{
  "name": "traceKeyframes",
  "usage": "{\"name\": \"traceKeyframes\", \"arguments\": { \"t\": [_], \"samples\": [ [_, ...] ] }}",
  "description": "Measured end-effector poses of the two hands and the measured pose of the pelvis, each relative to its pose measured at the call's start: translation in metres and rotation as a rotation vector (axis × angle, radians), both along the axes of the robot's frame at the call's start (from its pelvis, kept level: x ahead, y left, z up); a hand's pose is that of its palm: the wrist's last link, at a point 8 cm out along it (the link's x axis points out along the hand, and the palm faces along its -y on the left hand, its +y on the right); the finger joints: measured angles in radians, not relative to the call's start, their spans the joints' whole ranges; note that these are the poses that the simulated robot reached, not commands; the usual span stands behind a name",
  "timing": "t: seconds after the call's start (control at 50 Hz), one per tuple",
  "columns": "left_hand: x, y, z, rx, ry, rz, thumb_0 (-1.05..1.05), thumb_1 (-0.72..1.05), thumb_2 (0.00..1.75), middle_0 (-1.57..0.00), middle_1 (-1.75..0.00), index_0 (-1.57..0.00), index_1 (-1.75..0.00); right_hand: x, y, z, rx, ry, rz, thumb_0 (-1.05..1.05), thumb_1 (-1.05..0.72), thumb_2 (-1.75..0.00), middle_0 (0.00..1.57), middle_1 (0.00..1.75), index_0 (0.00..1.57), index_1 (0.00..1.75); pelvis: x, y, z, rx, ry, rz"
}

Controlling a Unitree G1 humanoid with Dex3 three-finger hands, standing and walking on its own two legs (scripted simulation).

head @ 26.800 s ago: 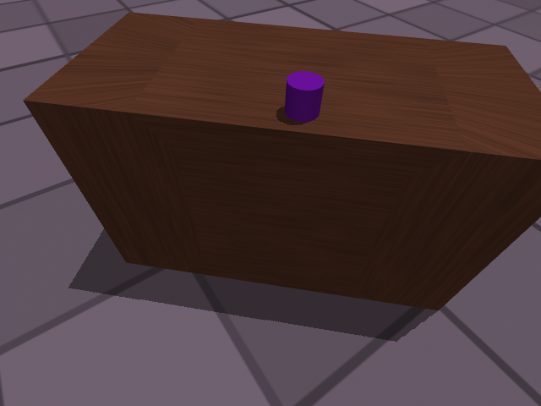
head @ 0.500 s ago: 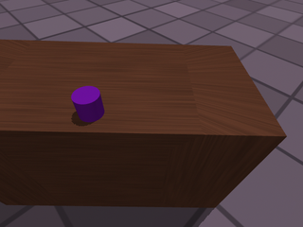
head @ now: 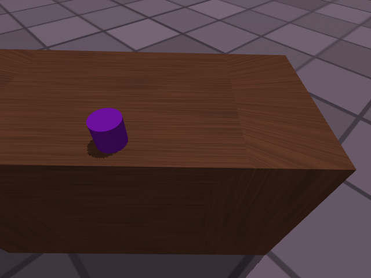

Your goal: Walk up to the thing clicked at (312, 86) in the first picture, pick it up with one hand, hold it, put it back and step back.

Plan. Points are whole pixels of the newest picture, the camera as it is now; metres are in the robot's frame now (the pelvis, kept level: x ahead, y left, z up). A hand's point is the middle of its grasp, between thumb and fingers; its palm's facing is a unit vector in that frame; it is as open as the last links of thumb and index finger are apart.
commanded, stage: home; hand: left
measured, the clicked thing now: (108, 130) +0.45 +0.21 +0.06
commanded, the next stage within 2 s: stand in 0.30 s
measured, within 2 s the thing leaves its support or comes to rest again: neither
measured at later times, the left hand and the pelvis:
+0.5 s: hand out of the picture +0.07 +0.25 -0.16, palm faces -0.04 -0.93 -0.35, open 17.1 cm; pelvis +0.01 +0.00 +0.00, yaw +0 degrees
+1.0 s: hand out of the picture +0.08 +0.24 -0.16, palm faces -0.04 -0.94 -0.34, open 7.8 cm; pelvis +0.01 -0.01 +0.00, yaw +0 degrees
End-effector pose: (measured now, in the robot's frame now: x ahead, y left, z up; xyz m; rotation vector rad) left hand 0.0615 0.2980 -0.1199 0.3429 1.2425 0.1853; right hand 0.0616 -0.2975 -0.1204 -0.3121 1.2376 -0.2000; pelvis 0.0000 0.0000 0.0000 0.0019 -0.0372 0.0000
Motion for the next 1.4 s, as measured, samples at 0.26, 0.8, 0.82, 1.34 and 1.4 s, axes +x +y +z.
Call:
{"name": "traceKeyframes", "arguments": {
  "t": [0.26,0.8,0.82,1.34,1.4],
  "samples": [
    [0.007,-0.003,-0.001,-0.005,-0.005,-0.003,-0.01,-0.55,0.04,-0.05,-0.05,-0.05,-0.05,0.001,-0.002,0.001,-0.004,0.004,-0.008,0.01,-0.9,-0.9,0.21,0.3,0.21,0.3,0.003,-0.001,0.0,0.0,0.001,0.0],
    [0.011,-0.006,0.001,0.0,-0.006,0.003,0.0,0.38,0.76,-0.2,-0.28,-0.2,-0.28,0.006,-0.005,0.0,0.002,0.005,-0.009,0.01,-0.9,-0.9,0.21,0.3,0.21,0.3,0.007,-0.006,0.001,0.001,0.002,0.002],
    [0.011,-0.007,0.001,-0.002,-0.006,0.003,0.0,0.45,0.79,-0.2,-0.28,-0.2,-0.29,0.006,-0.005,0.0,0.001,0.005,-0.009,0.01,-0.9,-0.9,0.21,0.3,0.21,0.3,0.008,-0.006,0.001,0.0,0.002,0.002],
    [0.007,-0.005,0.0,-0.006,-0.01,0.005,0.0,0.9,0.9,-0.2,-0.3,-0.2,-0.3,-0.002,-0.005,0.001,-0.004,0.004,-0.015,0.01,-0.9,-0.9,0.21,0.3,0.21,0.3,0.003,-0.005,0.001,-0.001,-0.006,-0.001],
    [0.005,-0.005,0.0,-0.005,-0.005,0.005,0.0,0.9,0.9,-0.2,-0.3,-0.2,-0.3,-0.003,-0.005,0.0,-0.002,0.01,-0.015,0.01,-0.9,-0.9,0.21,0.3,0.21,0.3,0.002,-0.005,0.001,0.0,-0.004,0.0]
  ]
}}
